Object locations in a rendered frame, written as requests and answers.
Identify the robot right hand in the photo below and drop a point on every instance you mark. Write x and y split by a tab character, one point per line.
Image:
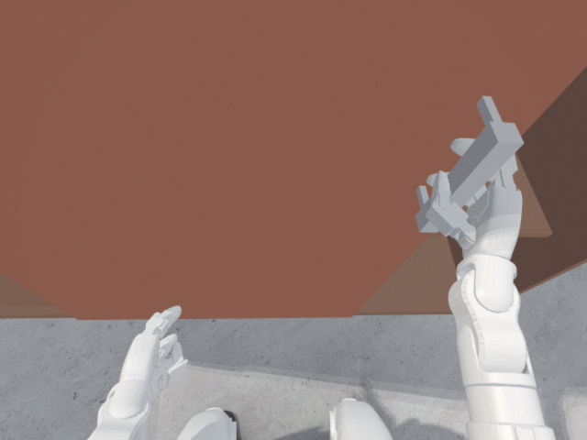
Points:
495	211

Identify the robot left forearm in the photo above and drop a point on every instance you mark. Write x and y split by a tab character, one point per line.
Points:
125	415

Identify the left robot thigh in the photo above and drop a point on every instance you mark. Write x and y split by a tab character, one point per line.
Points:
213	425

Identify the handle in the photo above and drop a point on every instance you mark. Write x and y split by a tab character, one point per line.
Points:
496	144

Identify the robot thigh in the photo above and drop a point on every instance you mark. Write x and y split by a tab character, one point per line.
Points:
213	425
356	420

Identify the right robot thigh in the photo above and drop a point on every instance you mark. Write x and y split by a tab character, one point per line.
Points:
356	420

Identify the robot left hand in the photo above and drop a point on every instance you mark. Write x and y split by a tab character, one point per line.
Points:
144	360

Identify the robot right forearm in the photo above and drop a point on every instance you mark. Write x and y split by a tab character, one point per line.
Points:
494	362

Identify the wardrobe door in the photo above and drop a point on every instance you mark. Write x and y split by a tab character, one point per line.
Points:
12	294
248	158

